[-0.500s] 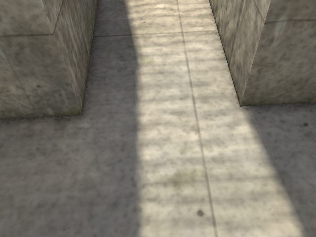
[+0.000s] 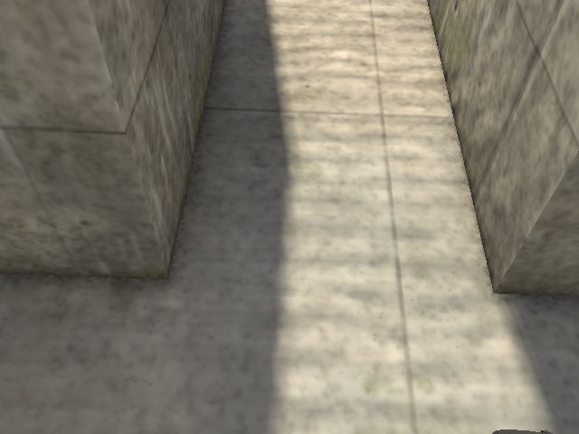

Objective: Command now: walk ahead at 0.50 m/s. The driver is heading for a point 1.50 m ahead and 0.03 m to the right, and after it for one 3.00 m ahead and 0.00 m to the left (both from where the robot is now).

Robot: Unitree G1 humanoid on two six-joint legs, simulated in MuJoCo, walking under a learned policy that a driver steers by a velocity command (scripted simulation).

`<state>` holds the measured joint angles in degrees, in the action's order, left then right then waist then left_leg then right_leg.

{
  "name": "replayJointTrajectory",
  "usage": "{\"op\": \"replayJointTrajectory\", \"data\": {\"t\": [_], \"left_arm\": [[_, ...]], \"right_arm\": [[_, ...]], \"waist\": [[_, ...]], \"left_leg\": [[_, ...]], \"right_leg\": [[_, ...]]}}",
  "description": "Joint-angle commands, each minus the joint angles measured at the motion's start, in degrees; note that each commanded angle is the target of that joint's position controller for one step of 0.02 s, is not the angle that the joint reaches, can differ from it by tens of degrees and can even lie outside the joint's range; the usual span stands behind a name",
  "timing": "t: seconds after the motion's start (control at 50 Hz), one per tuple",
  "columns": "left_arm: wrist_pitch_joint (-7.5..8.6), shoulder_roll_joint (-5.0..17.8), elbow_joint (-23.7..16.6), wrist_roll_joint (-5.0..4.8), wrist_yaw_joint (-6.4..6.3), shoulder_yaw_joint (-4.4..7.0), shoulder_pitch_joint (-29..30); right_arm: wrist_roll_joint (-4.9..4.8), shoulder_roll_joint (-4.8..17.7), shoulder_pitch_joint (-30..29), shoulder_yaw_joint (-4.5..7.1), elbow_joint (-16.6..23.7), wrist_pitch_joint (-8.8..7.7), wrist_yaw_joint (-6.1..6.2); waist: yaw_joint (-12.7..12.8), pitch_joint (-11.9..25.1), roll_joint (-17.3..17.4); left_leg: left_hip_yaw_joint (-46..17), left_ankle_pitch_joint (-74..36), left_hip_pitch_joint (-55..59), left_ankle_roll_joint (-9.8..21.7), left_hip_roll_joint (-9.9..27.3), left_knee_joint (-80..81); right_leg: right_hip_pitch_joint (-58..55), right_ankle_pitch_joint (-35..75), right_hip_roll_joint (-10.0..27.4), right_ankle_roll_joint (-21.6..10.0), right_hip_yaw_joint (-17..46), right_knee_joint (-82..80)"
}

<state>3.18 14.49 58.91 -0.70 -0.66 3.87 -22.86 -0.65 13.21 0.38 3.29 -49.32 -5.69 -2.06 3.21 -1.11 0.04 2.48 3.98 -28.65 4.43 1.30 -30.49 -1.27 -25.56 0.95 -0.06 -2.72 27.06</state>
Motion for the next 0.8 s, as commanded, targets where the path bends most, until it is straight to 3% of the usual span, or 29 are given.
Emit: {"op": "replayJointTrajectory", "data": {"t": [0.02,0.04,0.06,0.08,0.1,0.12,0.16,0.2,0.24,0.28,0.32,0.42,0.48,0.5,0.52,0.54,0.56,0.58,0.6,0.62,0.64,0.66,0.7,0.74,0.8], "left_arm": [[2.47,0.29,-3.88,0.22,0.58,-1.28,-3.98],[3.64,5.98,-4.81,-1.34,0.89,0.19,0.73],[4.17,7.18,-6.25,-2.07,0.88,0.40,5.52],[4.05,6.83,-6.58,-1.58,0.48,0.60,7.83],[3.43,6.48,-6.95,-0.57,0.19,0.87,9.24],[2.73,5.74,-6.67,-0.41,0.03,0.87,8.08],[1.56,3.46,-6.40,-0.22,-0.19,0.52,6.90],[1.11,3.83,-7.52,0.23,-0.40,0.66,10.04],[1.14,3.91,-8.76,0.53,-0.25,0.72,14.02],[1.39,3.39,-9.79,0.35,0.16,0.50,18.03],[1.84,3.85,-11.10,0.67,1.23,0.35,22.42],[2.19,4.47,-13.87,-0.13,3.18,-0.47,29.87],[2.66,6.61,-14.46,0.17,4.00,-0.10,27.66],[2.88,7.68,-13.12,-0.01,4.07,0.54,22.32],[2.92,10.10,-9.85,0.09,3.70,1.94,12.18],[2.90,15.02,-6.84,0.72,3.05,3.44,-0.56],[2.64,17.87,-5.09,1.18,3.04,3.98,-3.29],[2.68,12.48,-5.95,0.68,2.90,2.52,-2.44],[2.68,10.02,-7.27,0.46,2.48,1.84,2.74],[2.70,8.56,-8.67,0.68,2.34,1.26,7.81],[2.95,7.41,-9.14,1.06,2.39,0.78,11.90],[3.19,6.01,-9.29,1.95,2.41,0.10,13.14],[3.56,6.62,-8.45,1.43,2.61,0.06,13.12],[3.73,7.96,-7.65,1.04,2.22,0.33,11.62],[3.31,9.06,-6.70,0.81,1.33,0.60,8.51]], "right_arm": [[0.23,15.34,25.97,4.37,-4.17,0.19,0.62],[-0.21,11.59,22.03,3.07,-3.55,0.05,0.59],[-0.03,9.23,17.11,2.40,-2.21,0.00,0.76],[0.48,7.61,12.78,1.79,-1.55,-0.12,0.60],[1.04,6.66,10.35,1.36,-1.08,-0.41,0.85],[1.41,6.14,9.36,1.04,-1.31,-0.52,0.94],[0.96,7.25,10.49,1.21,-2.22,-0.89,1.08],[0.75,9.02,12.38,1.59,-3.15,-0.98,1.68],[0.58,9.42,14.17,1.56,-3.99,-0.66,2.29],[0.35,9.41,15.50,1.34,-4.64,-0.39,2.67],[0.95,9.76,17.02,1.05,-5.21,0.22,2.86],[0.27,11.09,21.18,1.40,-7.45,1.63,3.08],[0.23,12.31,20.73,2.07,-7.49,2.17,3.27],[0.55,12.18,19.93,2.00,-7.39,2.40,3.16],[0.90,11.02,19.45,1.52,-6.90,2.62,3.13],[1.72,8.88,19.33,0.48,-5.16,2.48,3.12],[0.58,0.52,27.30,-1.74,-5.30,0.72,1.99],[-1.24,6.69,24.30,-0.56,-6.01,-1.00,1.47],[-2.44,10.22,18.69,0.29,-4.14,-1.95,1.15],[-1.97,10.82,15.52,0.39,-3.39,-2.11,1.48],[-0.38,10.60,14.91,0.75,-3.74,-1.65,1.86],[-0.09,9.85,15.99,0.95,-4.32,-0.77,1.98],[0.05,6.51,17.74,0.39,-4.49,0.76,2.14],[0.49,6.32,15.21,0.31,-3.37,1.50,2.38],[0.90,6.14,9.04,0.17,-1.35,1.42,2.25]], "waist": [[-9.48,24.47,16.14],[-9.67,17.61,11.60],[-8.57,11.21,8.24],[-6.64,6.42,3.85],[-4.86,3.85,3.27],[-3.31,3.17,4.03],[-2.10,2.47,4.39],[-2.38,0.96,3.51],[-3.25,0.06,3.27],[-4.28,-0.66,3.74],[-5.45,-1.44,3.44],[-7.52,-3.97,3.89],[-5.30,-2.46,4.78],[-2.33,0.36,5.30],[1.90,6.10,4.54],[5.55,15.28,-2.20],[0.99,21.92,-17.03],[3.38,20.45,-12.10],[3.03,12.75,-9.82],[1.21,8.72,-4.46],[-1.47,5.54,-2.52],[-3.17,4.52,-2.87],[-4.96,3.14,-3.89],[-4.93,0.87,-3.89],[-2.94,-1.00,-3.46]], "left_leg": [[-44.22,9.71,53.31,16.05,22.20,11.82],[-39.25,14.27,47.99,12.98,20.06,13.19],[-30.90,12.60,39.79,10.68,18.08,14.02],[-24.60,8.29,30.56,9.45,15.82,16.16],[-21.39,5.59,24.64,8.75,14.34,18.31],[-18.92,2.86,20.97,8.11,13.29,19.97],[-15.25,-0.82,18.06,8.59,12.45,22.15],[-12.92,-3.32,18.18,8.97,12.23,23.61],[-10.62,-4.92,19.54,8.33,11.36,24.21],[-7.70,-5.34,19.99,7.04,9.70,24.52],[-5.57,-4.30,20.50,6.02,8.53,24.61],[-6.42,-3.85,29.51,5.74,12.22,21.55],[-6.98,-14.62,33.80,4.47,14.17,15.57],[-5.93,-23.80,33.41,3.73,13.22,10.19],[-3.54,-28.86,29.33,2.32,10.03,-0.72],[-0.14,-13.71,16.16,-0.05,5.66,-19.98],[-1.90,26.82,-7.30,-3.15,-5.18,-39.70],[-9.94,30.59,-13.61,-2.24,-2.65,-47.12],[-8.72,26.23,-16.97,-1.50,0.18,-48.36],[-7.18,20.42,-14.42,-1.58,3.34,-45.68],[-6.72,16.89,-10.67,-1.95,5.36,-42.57],[-7.23,15.12,-6.87,-2.00,6.86,-40.80],[-6.59,13.96,-4.08,-2.76,7.74,-36.52],[-5.89,10.44,-5.88,-3.84,8.15,-30.50],[-5.07,0.73,-8.11,-4.76,7.58,-17.37]], "right_leg": [[38.14,-6.63,-4.66,-1.08,5.34,45.31],[44.26,-5.71,-0.76,-2.44,9.57,50.68],[45.60,-0.82,2.38,-3.44,7.89,49.92],[43.32,4.24,5.03,-3.43,6.51,46.02],[40.49,7.15,6.75,-3.07,6.54,41.97],[37.13,8.58,7.63,-2.84,6.70,39.80],[35.52,10.34,8.13,-2.04,6.15,35.69],[38.66,15.28,8.16,-0.87,5.81,30.32],[40.87,21.82,7.78,-0.05,5.51,23.63],[39.78,27.89,6.63,0.18,4.48,16.20],[37.32,32.74,5.27,0.26,3.21,9.89],[38.87,28.70,4.03,-0.85,3.26,2.78],[35.36,20.73,2.05,-2.99,1.94,1.08],[27.89,19.85,0.28,-4.10,0.20,-0.03],[14.50,20.95,-1.08,-5.62,-0.65,0.28],[-4.53,24.12,9.29,-9.56,11.21,2.57],[-23.13,12.30,21.48,-19.54,40.13,-5.02],[-22.51,7.74,20.54,-18.51,43.12,-8.88],[-15.56,12.04,18.95,-16.14,33.59,-9.28],[-6.78,19.32,16.98,-14.64,26.78,-10.52],[1.90,24.16,15.13,-14.01,22.86,-12.05],[6.79,25.57,13.67,-13.53,19.70,-13.99],[11.63,25.50,12.57,-14.19,16.37,-17.06],[13.39,24.93,11.90,-14.44,13.31,-19.41],[11.55,23.45,10.48,-13.12,10.01,-20.88]]}}
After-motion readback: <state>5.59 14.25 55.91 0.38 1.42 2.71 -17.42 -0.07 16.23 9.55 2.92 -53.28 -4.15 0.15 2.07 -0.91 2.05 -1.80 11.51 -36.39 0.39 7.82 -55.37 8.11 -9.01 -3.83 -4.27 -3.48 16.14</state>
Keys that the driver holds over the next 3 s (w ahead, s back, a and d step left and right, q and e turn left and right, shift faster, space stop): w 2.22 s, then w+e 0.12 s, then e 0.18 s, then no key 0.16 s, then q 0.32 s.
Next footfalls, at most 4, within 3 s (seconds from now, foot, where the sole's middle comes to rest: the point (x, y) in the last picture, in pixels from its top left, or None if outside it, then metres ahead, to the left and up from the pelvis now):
0.52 right None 0.47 -0.13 -0.76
1.06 left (268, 319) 0.74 0.11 -0.76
1.54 right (366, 244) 0.99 -0.14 -0.76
2.04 left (283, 167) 1.27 0.11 -0.76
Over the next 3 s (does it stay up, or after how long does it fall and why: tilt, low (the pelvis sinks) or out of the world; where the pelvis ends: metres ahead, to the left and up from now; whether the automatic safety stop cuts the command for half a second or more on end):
stays up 1.52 0.00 0.01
